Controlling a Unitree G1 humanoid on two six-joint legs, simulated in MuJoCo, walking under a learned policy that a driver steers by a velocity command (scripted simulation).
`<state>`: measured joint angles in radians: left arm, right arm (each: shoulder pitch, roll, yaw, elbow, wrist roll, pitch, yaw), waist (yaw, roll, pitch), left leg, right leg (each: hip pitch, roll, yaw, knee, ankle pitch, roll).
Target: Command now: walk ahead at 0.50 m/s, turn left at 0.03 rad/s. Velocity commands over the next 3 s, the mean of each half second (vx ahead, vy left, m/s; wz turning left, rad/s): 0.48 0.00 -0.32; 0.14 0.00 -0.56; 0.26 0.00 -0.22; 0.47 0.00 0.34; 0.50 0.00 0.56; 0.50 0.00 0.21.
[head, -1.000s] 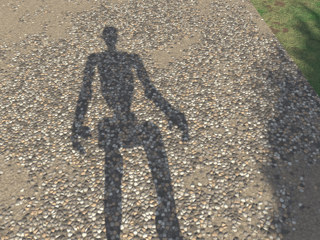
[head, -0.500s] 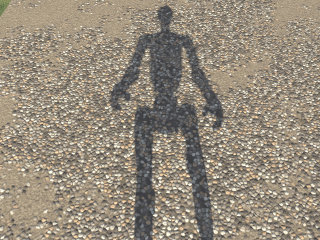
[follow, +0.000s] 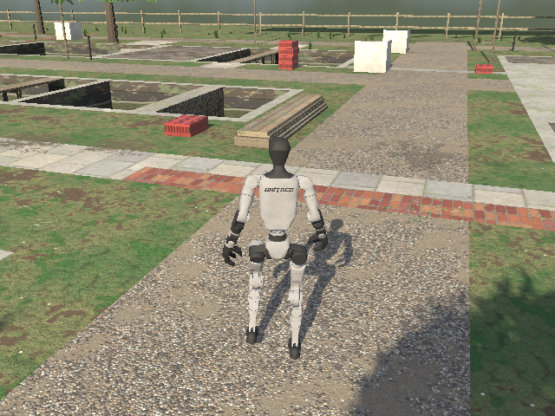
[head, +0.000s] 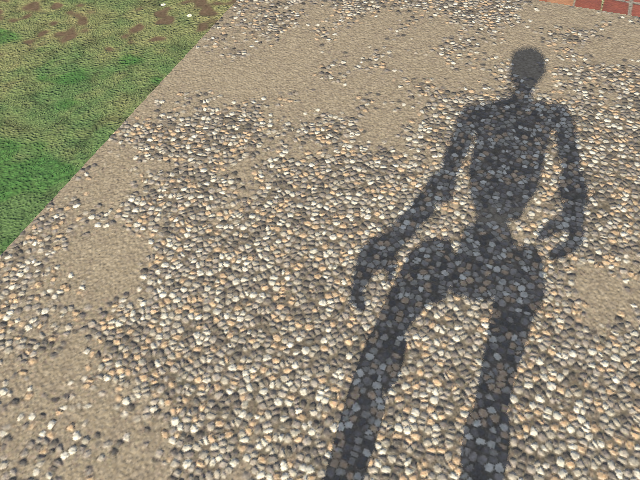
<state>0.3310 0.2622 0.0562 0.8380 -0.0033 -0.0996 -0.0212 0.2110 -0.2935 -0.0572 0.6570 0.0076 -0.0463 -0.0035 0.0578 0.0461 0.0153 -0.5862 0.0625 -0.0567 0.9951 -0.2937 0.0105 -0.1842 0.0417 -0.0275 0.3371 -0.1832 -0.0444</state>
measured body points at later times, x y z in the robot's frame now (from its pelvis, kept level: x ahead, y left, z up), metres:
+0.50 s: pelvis +0.25 +0.04 +0.00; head +0.28 +0.04 +0.45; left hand +0.46 +0.28 -0.10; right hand +0.25 -0.26 -0.11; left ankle +0.24 +0.15 -0.75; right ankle +0.31 -0.13 -0.68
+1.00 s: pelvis +0.37 -0.03 -0.01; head +0.41 -0.07 +0.43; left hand +0.64 +0.15 -0.10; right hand +0.39 -0.35 -0.12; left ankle +0.50 +0.10 -0.70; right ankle +0.41 -0.13 -0.75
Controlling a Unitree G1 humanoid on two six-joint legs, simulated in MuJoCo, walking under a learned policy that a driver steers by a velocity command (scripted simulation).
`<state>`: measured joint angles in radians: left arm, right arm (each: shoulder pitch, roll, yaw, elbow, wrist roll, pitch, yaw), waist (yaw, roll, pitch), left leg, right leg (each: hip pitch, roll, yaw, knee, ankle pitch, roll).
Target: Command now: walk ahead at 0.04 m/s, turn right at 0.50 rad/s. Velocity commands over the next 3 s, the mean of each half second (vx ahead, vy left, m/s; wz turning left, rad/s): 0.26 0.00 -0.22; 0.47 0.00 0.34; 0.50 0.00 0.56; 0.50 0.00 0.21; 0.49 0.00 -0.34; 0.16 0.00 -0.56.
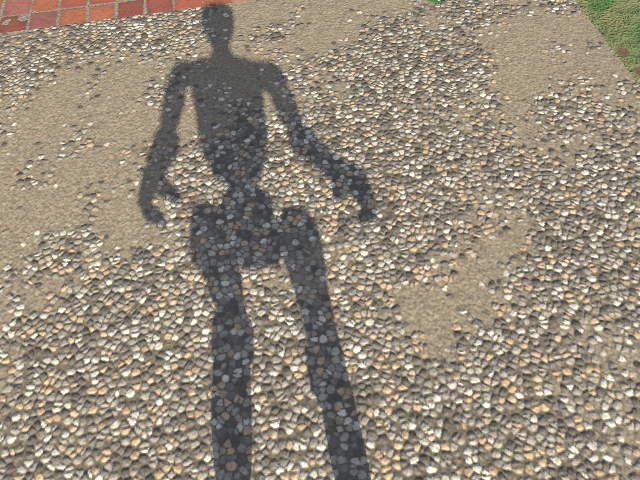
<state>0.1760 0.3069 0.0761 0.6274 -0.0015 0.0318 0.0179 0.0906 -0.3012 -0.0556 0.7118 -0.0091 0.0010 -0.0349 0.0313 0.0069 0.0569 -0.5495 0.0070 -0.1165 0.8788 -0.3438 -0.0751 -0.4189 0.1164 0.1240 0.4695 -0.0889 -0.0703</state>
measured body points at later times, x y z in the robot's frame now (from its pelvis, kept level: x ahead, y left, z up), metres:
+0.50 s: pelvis +0.10 +0.01 +0.01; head +0.12 +0.02 +0.46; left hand +0.32 +0.24 -0.08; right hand +0.08 -0.27 -0.10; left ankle +0.04 +0.16 -0.73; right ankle +0.17 -0.14 -0.71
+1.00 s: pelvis +0.33 -0.02 -0.01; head +0.37 -0.01 +0.44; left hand +0.30 +0.26 -0.13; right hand +0.58 -0.22 -0.09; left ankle +0.50 +0.12 -0.70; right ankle +0.17 -0.13 -0.73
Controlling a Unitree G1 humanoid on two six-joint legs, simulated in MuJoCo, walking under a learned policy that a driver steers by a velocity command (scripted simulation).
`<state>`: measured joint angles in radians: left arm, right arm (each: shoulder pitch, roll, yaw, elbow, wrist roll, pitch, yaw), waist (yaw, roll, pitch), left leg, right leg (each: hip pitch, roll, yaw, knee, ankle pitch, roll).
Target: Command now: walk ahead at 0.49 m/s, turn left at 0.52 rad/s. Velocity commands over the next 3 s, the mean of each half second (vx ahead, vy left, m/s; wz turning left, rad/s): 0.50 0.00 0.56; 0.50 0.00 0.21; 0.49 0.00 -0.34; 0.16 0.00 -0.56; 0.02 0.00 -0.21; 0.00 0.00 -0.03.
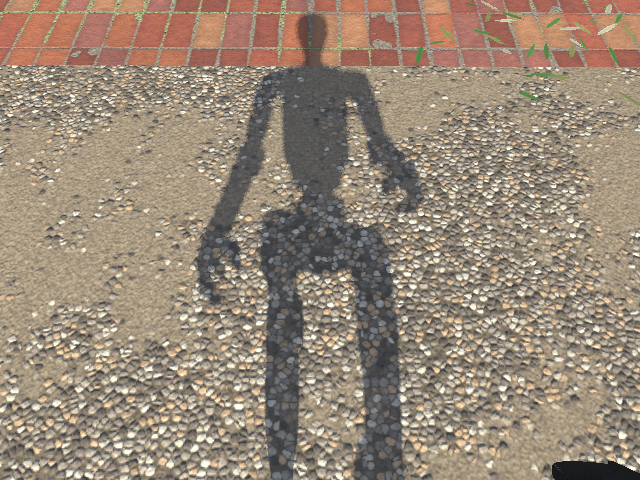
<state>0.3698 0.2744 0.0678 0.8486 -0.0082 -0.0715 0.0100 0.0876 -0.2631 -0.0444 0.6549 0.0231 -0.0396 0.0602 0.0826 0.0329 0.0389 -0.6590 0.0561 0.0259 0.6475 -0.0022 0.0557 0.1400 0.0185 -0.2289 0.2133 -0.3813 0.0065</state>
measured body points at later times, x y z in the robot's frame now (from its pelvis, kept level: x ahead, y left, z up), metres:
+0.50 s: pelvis +0.29 +0.02 +0.01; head +0.32 +0.04 +0.46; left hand +0.45 +0.31 -0.07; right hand +0.43 -0.25 -0.09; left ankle +0.18 +0.09 -0.73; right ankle +0.50 -0.08 -0.70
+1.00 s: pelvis +0.55 +0.09 +0.01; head +0.58 +0.11 +0.46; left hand +0.42 +0.35 -0.12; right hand +0.87 +0.00 -0.05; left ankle +0.65 +0.27 -0.70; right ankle +0.49 -0.06 -0.73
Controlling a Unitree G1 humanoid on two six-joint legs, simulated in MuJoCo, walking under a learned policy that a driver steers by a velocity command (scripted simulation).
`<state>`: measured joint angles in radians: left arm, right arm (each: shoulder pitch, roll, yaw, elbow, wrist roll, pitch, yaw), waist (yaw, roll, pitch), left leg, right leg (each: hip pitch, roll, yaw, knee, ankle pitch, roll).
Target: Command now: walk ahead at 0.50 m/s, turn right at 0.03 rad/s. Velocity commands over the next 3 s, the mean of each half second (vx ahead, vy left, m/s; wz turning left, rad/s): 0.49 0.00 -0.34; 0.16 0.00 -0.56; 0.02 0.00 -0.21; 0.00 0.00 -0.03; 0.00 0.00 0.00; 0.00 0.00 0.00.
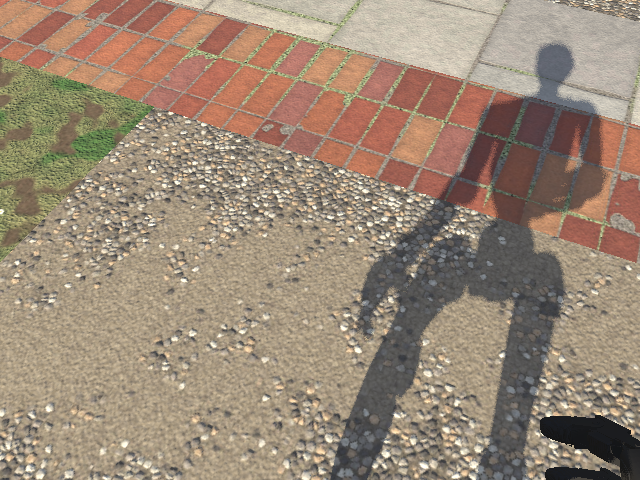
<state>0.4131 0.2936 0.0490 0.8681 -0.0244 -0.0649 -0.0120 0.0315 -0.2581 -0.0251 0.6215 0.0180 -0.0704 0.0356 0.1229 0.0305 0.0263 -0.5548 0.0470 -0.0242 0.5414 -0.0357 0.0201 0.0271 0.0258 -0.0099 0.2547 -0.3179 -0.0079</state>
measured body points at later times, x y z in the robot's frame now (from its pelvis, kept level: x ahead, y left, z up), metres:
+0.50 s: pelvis +0.26 +0.01 +0.00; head +0.29 -0.01 +0.44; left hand +0.52 +0.19 -0.10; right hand +0.23 -0.28 -0.13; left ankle +0.16 +0.13 -0.74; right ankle +0.41 -0.16 -0.71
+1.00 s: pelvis +0.43 -0.05 +0.00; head +0.46 -0.07 +0.44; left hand +0.70 +0.13 -0.09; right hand +0.44 -0.37 -0.11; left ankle +0.56 +0.06 -0.72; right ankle +0.41 -0.14 -0.74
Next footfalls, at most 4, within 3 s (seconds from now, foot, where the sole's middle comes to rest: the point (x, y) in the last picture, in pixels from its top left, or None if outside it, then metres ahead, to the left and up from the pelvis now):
0.06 left None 0.20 0.13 -0.77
0.58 right None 0.45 -0.15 -0.77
1.06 left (361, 422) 0.58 0.02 -0.77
1.36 right None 0.40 -0.17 -0.77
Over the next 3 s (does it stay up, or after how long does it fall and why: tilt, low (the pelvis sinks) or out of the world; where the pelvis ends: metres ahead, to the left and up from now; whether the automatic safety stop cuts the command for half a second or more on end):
stays up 0.46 -0.06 0.00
